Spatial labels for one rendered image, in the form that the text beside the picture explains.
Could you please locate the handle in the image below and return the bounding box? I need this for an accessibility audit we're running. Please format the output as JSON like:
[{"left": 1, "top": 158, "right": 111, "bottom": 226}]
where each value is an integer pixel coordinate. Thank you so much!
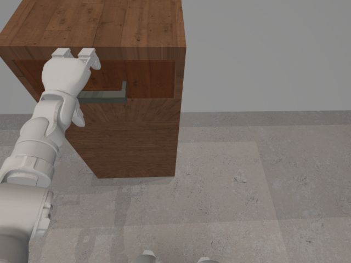
[{"left": 76, "top": 81, "right": 127, "bottom": 104}]

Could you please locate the robot left hand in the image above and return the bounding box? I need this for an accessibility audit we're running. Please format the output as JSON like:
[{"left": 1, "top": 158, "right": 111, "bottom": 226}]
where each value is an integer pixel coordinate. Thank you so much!
[{"left": 42, "top": 48, "right": 101, "bottom": 127}]

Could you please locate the left robot shin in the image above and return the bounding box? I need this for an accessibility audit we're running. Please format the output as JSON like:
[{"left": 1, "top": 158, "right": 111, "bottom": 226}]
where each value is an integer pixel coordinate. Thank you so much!
[{"left": 143, "top": 250, "right": 155, "bottom": 256}]

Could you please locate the cabinet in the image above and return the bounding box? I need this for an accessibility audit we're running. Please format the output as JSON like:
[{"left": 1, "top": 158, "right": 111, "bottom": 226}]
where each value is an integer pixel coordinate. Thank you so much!
[{"left": 0, "top": 0, "right": 186, "bottom": 179}]

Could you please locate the left robot upper arm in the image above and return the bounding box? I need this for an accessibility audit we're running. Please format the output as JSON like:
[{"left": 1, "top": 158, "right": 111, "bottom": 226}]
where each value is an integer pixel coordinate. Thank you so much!
[{"left": 0, "top": 182, "right": 54, "bottom": 263}]

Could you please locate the left robot forearm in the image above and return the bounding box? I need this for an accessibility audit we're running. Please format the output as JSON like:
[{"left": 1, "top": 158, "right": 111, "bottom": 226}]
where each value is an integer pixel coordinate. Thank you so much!
[{"left": 0, "top": 90, "right": 76, "bottom": 188}]

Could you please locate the drawer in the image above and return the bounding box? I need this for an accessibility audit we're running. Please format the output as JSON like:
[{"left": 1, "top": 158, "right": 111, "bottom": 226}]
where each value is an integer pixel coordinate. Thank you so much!
[{"left": 15, "top": 60, "right": 176, "bottom": 99}]

